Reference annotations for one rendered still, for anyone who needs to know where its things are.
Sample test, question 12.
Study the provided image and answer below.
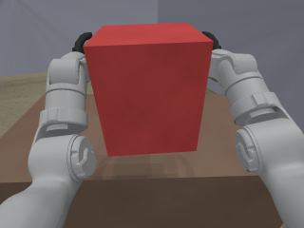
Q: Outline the robot left forearm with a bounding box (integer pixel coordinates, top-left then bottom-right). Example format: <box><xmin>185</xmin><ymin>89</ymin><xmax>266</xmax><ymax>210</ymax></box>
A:
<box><xmin>28</xmin><ymin>51</ymin><xmax>90</xmax><ymax>171</ymax></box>

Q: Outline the pedestal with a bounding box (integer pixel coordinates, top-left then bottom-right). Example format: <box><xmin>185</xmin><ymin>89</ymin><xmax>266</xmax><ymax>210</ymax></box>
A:
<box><xmin>0</xmin><ymin>94</ymin><xmax>283</xmax><ymax>228</ymax></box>

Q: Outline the right robot upper arm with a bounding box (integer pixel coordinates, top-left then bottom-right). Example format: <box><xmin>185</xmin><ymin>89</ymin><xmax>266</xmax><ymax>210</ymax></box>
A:
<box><xmin>236</xmin><ymin>117</ymin><xmax>304</xmax><ymax>228</ymax></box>

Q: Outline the left robot upper arm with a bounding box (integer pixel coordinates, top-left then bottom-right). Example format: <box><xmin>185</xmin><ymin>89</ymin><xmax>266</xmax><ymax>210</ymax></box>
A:
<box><xmin>0</xmin><ymin>134</ymin><xmax>97</xmax><ymax>228</ymax></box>

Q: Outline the carton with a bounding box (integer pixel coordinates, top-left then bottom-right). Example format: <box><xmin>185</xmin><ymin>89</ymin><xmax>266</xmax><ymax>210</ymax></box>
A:
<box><xmin>83</xmin><ymin>22</ymin><xmax>214</xmax><ymax>157</ymax></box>

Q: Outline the robot left hand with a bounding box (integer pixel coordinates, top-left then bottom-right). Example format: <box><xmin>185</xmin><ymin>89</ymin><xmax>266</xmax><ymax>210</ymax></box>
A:
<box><xmin>72</xmin><ymin>32</ymin><xmax>92</xmax><ymax>54</ymax></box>

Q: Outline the robot right forearm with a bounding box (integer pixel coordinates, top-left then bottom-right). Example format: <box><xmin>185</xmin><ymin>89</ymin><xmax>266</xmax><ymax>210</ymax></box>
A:
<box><xmin>208</xmin><ymin>48</ymin><xmax>304</xmax><ymax>139</ymax></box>

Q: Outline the robot right hand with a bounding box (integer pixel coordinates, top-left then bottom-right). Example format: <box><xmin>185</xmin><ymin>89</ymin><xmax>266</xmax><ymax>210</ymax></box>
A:
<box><xmin>202</xmin><ymin>31</ymin><xmax>221</xmax><ymax>50</ymax></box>

